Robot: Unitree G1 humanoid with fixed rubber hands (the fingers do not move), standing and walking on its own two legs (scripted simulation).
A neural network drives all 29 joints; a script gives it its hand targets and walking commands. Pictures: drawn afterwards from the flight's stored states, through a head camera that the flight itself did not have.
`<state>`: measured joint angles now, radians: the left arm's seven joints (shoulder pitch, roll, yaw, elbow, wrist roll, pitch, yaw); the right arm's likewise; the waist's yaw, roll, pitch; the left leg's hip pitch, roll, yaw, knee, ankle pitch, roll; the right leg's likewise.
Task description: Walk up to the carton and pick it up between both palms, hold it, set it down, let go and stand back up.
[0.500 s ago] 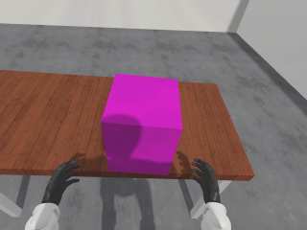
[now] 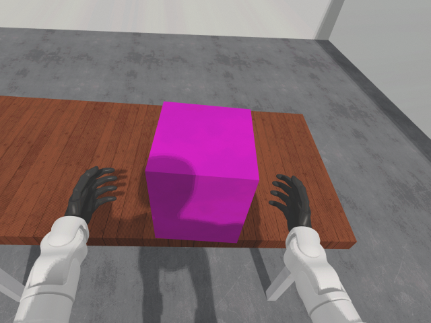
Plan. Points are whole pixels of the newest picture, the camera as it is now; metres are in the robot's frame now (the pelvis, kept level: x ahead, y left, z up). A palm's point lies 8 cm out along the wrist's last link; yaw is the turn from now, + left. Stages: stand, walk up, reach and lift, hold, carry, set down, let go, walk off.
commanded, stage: reach and lift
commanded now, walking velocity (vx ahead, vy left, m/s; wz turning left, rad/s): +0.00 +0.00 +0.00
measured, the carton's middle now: (201, 175) +0.44 +0.03 +0.00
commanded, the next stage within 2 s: none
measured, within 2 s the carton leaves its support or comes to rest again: neither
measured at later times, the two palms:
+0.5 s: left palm (88, 161) +0.37 +0.24 +0.11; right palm (299, 176) +0.36 -0.15 +0.11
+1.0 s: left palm (94, 116) +0.42 +0.23 +0.17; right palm (305, 133) +0.42 -0.16 +0.17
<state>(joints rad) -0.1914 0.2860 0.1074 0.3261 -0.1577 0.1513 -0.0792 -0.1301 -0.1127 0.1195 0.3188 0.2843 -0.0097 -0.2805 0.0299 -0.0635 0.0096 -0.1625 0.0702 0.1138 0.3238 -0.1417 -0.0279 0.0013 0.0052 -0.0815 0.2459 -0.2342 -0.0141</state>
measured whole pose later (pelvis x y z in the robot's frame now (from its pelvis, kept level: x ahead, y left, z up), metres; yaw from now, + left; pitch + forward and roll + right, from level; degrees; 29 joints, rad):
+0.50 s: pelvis -0.03 +0.00 +0.00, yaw +1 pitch +4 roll -1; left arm -0.66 0.33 0.11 0.58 -0.19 0.29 -0.02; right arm -0.61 -0.14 0.00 0.53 0.26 0.22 -0.29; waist -0.01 -0.04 -0.01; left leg -0.32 0.08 0.10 0.35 -0.09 -0.01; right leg -0.17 0.01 -0.10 0.31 -0.21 -0.02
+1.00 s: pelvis -0.03 +0.01 +0.00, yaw +1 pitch +10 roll -2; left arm -0.99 0.41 0.02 0.83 -0.25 0.34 0.03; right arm -0.97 -0.24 -0.01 0.81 0.33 0.32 -0.24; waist -0.04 -0.03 -0.11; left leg -0.46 0.08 0.08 0.36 -0.08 0.00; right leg -0.30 0.01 -0.11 0.31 -0.19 -0.01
